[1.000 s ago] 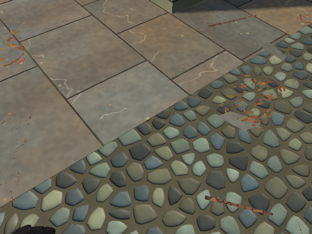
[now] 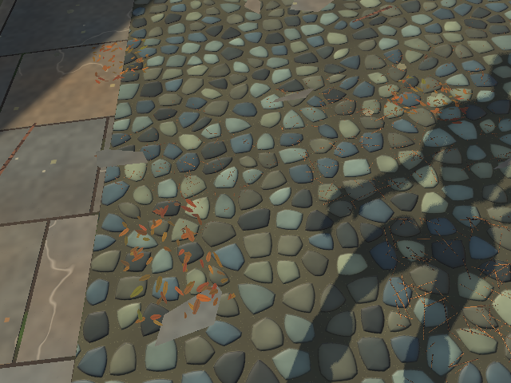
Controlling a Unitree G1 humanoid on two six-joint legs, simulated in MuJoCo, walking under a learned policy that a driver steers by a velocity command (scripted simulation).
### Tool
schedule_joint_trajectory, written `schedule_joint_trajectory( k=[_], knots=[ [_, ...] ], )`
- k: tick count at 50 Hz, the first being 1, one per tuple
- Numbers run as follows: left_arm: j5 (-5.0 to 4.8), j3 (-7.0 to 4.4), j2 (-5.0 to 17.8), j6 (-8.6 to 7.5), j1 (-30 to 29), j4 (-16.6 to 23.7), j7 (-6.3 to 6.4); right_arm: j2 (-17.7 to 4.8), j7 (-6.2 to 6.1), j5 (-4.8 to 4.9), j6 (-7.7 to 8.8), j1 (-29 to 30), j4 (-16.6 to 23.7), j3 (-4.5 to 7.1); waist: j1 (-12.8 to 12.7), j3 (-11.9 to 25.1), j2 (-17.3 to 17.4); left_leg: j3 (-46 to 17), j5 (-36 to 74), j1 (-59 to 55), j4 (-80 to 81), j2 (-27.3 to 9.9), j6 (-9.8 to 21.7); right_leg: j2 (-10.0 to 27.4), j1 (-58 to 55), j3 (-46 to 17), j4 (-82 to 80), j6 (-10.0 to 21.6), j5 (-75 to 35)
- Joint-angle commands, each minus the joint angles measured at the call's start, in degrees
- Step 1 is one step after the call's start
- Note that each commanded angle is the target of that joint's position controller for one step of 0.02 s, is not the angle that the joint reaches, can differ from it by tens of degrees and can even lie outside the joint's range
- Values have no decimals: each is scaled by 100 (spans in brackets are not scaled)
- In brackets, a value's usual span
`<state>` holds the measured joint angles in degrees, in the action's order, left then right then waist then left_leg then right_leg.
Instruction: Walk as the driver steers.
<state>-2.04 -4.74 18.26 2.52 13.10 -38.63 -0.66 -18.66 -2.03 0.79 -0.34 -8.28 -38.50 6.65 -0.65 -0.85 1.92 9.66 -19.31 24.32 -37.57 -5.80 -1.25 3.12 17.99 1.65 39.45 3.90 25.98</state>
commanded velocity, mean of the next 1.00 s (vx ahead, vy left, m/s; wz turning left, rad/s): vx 0.87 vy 0.00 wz -0.53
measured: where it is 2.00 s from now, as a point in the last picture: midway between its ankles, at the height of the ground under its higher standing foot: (501, 110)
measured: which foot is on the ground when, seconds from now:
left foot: up 0.00-0.44, down 0.46-0.92, up 0.94-1.00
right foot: down 0.00-0.48, up 0.50-0.92, down 0.94-1.00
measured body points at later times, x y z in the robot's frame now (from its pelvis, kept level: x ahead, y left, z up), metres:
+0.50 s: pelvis +0.27 -0.01 -0.01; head +0.30 -0.02 +0.44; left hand +0.26 +0.27 -0.14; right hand +0.44 -0.30 -0.09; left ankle +0.38 +0.07 -0.72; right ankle -0.01 -0.09 -0.69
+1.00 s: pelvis +0.72 -0.13 -0.03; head +0.75 -0.14 +0.42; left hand +0.95 +0.07 -0.14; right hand +0.64 -0.38 -0.16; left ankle +0.55 +0.09 -0.57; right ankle +0.79 -0.16 -0.72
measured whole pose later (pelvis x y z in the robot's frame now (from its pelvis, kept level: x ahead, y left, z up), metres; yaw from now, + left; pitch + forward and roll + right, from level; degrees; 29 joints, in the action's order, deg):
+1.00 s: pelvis +0.72 -0.13 -0.03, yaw -30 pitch +0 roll +0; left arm 1.1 -3.7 17.2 -1.3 11.8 -46.3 -1.4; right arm -13.6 -0.7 -1.4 3.4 -18.8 -48.4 1.4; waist -1.7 -3.7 -0.3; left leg 3.5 -20.7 6.9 -79.1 -1.3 -0.9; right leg -10.4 27.4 6.3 41.5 12.9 16.0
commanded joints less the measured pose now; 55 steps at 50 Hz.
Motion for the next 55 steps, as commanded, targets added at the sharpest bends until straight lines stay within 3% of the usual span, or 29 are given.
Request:
schedule_joint_trajectory(
  k=[1,2,3,4,5,8,19,21,22,23,24,25,26,28,31,36,39,41,43,44,45,46,47,48,49,50,51,53,55],
  knots=[
    [149,-195,1109,-338,1205,-41,33,325,219,203,308,1129,994,-190,-418,-424,-1729,-1166,-1343,4102,-2847,424,20,1646,-1885,-4474,-2799,1660,2868],
    [243,-212,1063,-503,648,116,40,-328,259,287,484,1516,1100,-67,-425,-656,-1147,-1463,-457,4266,-2777,247,109,1895,-1542,-4816,-3598,1735,3285],
    [232,-153,963,-602,365,137,69,-582,250,205,578,1364,982,6,-218,-692,-1052,-1520,255,3991,-2503,108,119,1799,-1386,-4398,-3537,1498,2532],
    [454,-155,1027,-436,159,75,84,-413,349,-660,273,703,581,-108,-13,-511,-1466,-1091,827,3079,-2107,-45,-114,1103,-878,-3214,-3582,1015,1864],
    [460,-79,797,-458,207,41,46,-480,423,-630,117,390,369,-59,10,-502,-1459,-857,1201,2263,-2034,35,-268,632,-527,-2497,-3553,809,1085],
    [318,-5,544,-575,917,-302,-62,-416,562,-297,-102,439,248,-62,-134,-350,-833,-757,1583,1938,-1781,101,-360,511,-979,-2000,-3575,748,383],
    [352,-1,602,-737,1850,-932,142,-255,640,-278,87,1683,670,-221,-611,-969,-861,-491,1270,2157,95,209,273,1118,-2650,-1587,-3739,863,-1512],
    [387,6,713,-747,1560,-1020,150,-277,549,-258,99,1117,623,-227,-198,-722,-945,-225,669,982,372,548,609,1047,-2470,-1152,-3133,698,-4131],
    [394,-13,830,-758,1525,-1088,137,-369,438,-244,109,358,433,-170,162,-241,-989,-104,434,-106,245,876,749,998,-2334,-966,-2195,647,-6274],
    [400,-50,949,-745,1322,-1104,131,-530,312,-230,151,-1064,21,-85,873,484,-781,-124,359,-1829,238,1049,871,776,-1676,-648,-604,543,-7122],
    [304,49,637,-787,1444,-999,105,-1067,196,-351,234,-2113,-221,56,1232,1223,61,-1476,-1060,-3870,516,49,1037,316,112,-560,1498,445,-5550],
    [207,233,-158,-876,1636,-780,35,-1701,223,-461,304,-2604,-319,178,1029,1959,1961,-4916,-3914,-4831,1864,-1606,1406,-899,1810,-757,3552,283,-540],
    [273,166,229,-926,879,-762,39,-1070,268,-387,323,-1913,-277,17,873,1182,1111,-5850,-3633,-3982,2640,-1615,1168,-830,2361,-1377,4089,497,-490],
    [295,140,385,-875,475,-760,-39,-517,261,-379,361,-1234,-266,-91,469,286,-124,-3859,-2166,-2684,2478,-1448,1071,-63,2267,-982,3859,506,-1352],
    [391,212,-27,-609,494,-803,-210,-28,262,-311,513,-1159,-562,-287,50,-273,222,-2232,-1028,-1638,2948,-981,748,201,1980,-864,3537,343,-1507],
    [320,317,-251,-481,-701,-333,-361,81,336,-212,716,-1431,-919,-336,-2,-942,50,17,2098,-1474,3279,-444,329,120,2679,-230,2600,315,-2560],
    [307,393,-301,-508,-1321,-68,-453,-9,225,-165,756,-1593,-1070,-372,35,-951,-84,730,4053,-1728,3472,-274,236,-104,2157,628,1047,430,-3035],
    [320,409,-268,-526,-1432,30,-475,-308,120,-127,768,-1786,-1160,-345,-75,-805,79,824,6638,-2266,3087,-544,174,-413,1565,1023,423,605,-3241],
    [252,315,47,-499,-677,-248,-390,-704,-18,-154,629,-1656,-1068,-243,-503,-142,430,795,8291,-2917,2107,-658,142,-831,693,1130,276,720,-2880],
    [227,201,333,-489,247,-489,-337,-896,-66,-211,511,-1397,-986,-185,-1019,365,574,729,8851,-2940,944,-733,166,-1027,-217,1042,323,805,-2545],
    [221,35,642,-465,1510,-866,-257,-1012,-79,-270,402,-1009,-841,-137,-1602,939,615,576,8834,-2615,-619,-798,238,-1085,-1445,777,269,974,-2186],
    [215,-141,858,-434,2404,-1135,-126,-1004,-27,-282,337,-688,-770,-110,-1954,1141,311,556,6984,-1842,-2638,-546,311,-912,-2577,240,-380,1193,-1928],
    [102,-282,1033,-337,1785,-1099,15,-377,129,-320,387,-413,-634,-239,-1380,489,-1016,329,624,-95,-4694,573,238,-500,-2887,-714,-441,1294,-1502],
    [377,-340,1639,-303,1263,-807,-28,42,151,-183,499,-1046,26,-386,-408,1162,-1596,-608,-1101,1954,-6228,921,-49,734,-4172,-3649,-805,2512,-2276],
    [397,-370,1475,-304,1358,-731,27,-97,154,-180,649,-741,192,-471,-633,1553,-657,-1430,-761,2575,-6003,741,48,1091,-4323,-4970,-2075,2722,-574],
    [377,-290,1024,-352,1235,-841,83,-305,173,-213,735,-451,160,-470,-467,595,184,-1533,-382,2563,-5151,400,123,998,-3295,-4794,-2640,2320,-71],
    [371,-220,806,-420,1025,-924,110,-283,184,-278,725,-236,188,-476,-144,46,416,-1518,-273,2209,-4506,193,99,749,-2311,-4261,-2696,2036,-461],
    [300,-99,633,-612,728,-863,157,-251,196,-509,480,-359,116,-532,285,-265,475,-1499,-330,1500,-3842,-40,-85,264,-1041,-3354,-2669,1823,-1442],
    [240,-68,697,-753,622,-803,112,-193,246,-543,315,-64,269,-583,362,-459,358,-1263,-338,1007,-2782,-209,-275,-141,-12,-2792,-2877,1735,-1661]
  ],
)
Velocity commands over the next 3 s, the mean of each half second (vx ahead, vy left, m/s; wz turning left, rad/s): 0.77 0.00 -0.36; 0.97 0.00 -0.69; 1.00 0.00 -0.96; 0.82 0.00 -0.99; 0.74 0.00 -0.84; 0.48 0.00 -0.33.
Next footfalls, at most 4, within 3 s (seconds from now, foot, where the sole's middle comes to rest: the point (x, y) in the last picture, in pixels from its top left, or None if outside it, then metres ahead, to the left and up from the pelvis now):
0.46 left None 0.42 0.07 -0.76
0.94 right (356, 262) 0.82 -0.18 -0.76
1.34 left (375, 149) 1.28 -0.30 -0.76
1.78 right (506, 131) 1.33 -0.76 -0.76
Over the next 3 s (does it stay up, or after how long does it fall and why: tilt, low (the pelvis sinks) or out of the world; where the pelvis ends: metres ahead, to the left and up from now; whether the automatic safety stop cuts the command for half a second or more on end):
stays up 1.20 -1.37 0.02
